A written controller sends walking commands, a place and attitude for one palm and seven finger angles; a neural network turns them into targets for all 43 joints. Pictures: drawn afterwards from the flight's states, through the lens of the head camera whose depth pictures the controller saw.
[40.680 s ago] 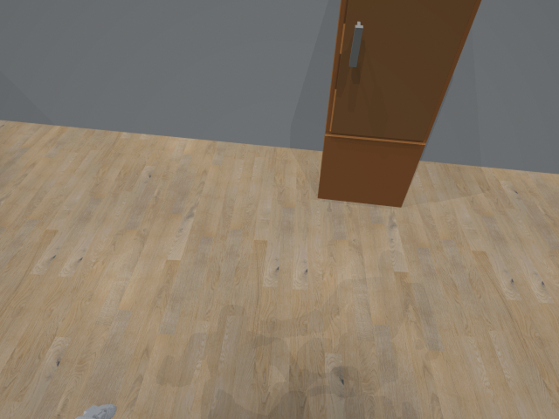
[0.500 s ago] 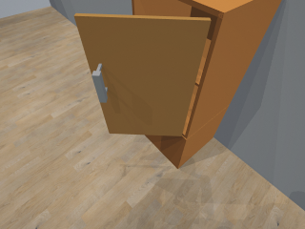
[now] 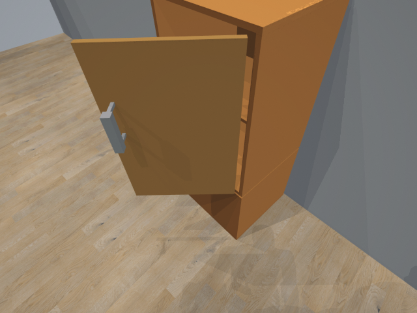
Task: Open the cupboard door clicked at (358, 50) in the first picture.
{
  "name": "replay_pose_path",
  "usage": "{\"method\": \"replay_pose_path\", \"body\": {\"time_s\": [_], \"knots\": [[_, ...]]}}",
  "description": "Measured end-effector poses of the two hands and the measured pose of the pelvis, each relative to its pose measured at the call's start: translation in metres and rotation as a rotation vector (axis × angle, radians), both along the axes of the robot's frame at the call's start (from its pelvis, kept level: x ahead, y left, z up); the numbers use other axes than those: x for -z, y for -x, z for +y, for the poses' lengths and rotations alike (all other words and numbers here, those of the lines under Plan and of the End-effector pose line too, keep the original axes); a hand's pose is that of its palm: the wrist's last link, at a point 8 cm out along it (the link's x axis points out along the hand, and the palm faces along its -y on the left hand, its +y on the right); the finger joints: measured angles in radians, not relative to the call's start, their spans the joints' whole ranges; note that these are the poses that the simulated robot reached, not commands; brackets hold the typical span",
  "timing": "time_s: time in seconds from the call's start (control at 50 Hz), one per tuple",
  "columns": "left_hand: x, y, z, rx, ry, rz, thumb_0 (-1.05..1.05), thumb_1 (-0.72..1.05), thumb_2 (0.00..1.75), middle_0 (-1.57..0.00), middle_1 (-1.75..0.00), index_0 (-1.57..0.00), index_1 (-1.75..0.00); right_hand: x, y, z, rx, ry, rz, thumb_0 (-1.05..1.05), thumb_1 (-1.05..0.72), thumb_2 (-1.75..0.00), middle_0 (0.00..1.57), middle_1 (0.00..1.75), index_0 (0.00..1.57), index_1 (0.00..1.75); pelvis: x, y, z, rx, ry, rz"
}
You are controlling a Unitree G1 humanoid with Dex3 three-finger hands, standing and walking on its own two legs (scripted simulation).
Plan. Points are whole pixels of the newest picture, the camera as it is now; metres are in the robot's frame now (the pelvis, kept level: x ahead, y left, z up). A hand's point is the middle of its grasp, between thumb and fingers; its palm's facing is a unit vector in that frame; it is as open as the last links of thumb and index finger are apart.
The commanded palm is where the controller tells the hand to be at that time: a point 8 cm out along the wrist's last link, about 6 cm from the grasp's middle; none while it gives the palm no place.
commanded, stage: come to a stop and stand still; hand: left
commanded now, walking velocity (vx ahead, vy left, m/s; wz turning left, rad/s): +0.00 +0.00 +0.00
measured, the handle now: (116, 127) +0.56 +0.28 +0.03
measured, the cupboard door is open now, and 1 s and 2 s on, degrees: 47 47 47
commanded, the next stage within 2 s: look again from close up in 0.24 s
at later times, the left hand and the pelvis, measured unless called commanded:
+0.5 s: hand out of the picture +0.02 +0.18 -0.17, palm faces +0.02 -0.98 -0.19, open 7.4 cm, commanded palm none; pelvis +0.02 +0.01 +0.00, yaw -1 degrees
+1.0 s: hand out of the picture +0.06 +0.21 -0.16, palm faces +0.07 -0.97 -0.23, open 7.4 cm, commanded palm +0.12 +0.26 -0.07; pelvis +0.02 +0.02 +0.00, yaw -1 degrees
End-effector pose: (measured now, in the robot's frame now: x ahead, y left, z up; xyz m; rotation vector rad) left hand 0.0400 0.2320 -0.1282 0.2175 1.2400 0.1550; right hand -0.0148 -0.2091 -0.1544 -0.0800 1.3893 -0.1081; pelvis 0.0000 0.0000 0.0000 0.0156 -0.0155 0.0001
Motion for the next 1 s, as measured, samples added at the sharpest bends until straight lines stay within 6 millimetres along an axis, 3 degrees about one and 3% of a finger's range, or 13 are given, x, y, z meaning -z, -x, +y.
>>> {"method": "replay_pose_path", "body": {"time_s": [0.16, 0.38, 0.62, 0.98, 1.0], "knots": [[0.007, 0.017, -0.006, -0.028, 0.025, 0.077, 0.0, 0.91, 0.9, -0.2, -0.3, -0.2, -0.3, -0.005, -0.007, -0.007, -0.004, 0.028, 0.028, 0.0, -0.91, -0.9, 0.2, 0.3, 0.2, 0.3, -0.002, -0.01, -0.002, 0.002, 0.002, 0.004], [0.013, 0.026, -0.007, -0.048, 0.057, 0.129, 0.0, 0.91, 0.9, -0.2, -0.3, -0.2, -0.3, -0.011, -0.045, -0.01, -0.024, 0.069, -0.028, 0.0, -0.92, -0.9, 0.2, 0.3, 0.2, 0.3, -0.003, -0.02, 0.003, 0.007, 0.005, 0.006], [0.012, 0.014, 0.009, -0.045, 0.044, 0.118, 0.0, 0.91, 0.9, -0.2, -0.3, -0.2, -0.3, -0.015, -0.066, -0.005, -0.037, 0.082, -0.062, 0.0, -0.92, -0.9, 0.2, 0.3, 0.2, 0.3, -0.004, -0.027, 0.012, 0.01, 0.005, 0.008], [0.008, -0.001, 0.029, -0.026, 0.012, 0.088, 0.0, 0.91, 0.9, -0.2, -0.3, -0.2, -0.3, -0.014, -0.058, 0.004, -0.032, 0.077, -0.038, 0.0, -0.91, -0.9, 0.2, 0.3, 0.2, 0.3, -0.005, -0.026, 0.023, 0.012, 0.01, 0.012], [0.002, -0.01, 0.03, -0.078, 0.024, 0.033, 0.0, 0.91, 0.9, -0.2, -0.3, -0.2, -0.3, -0.015, -0.061, 0.004, -0.023, 0.082, -0.069, 0.0, -0.91, -0.9, 0.21, 0.3, 0.2, 0.3, -0.004, -0.024, 0.025, 0.01, 0.013, 0.014]]}}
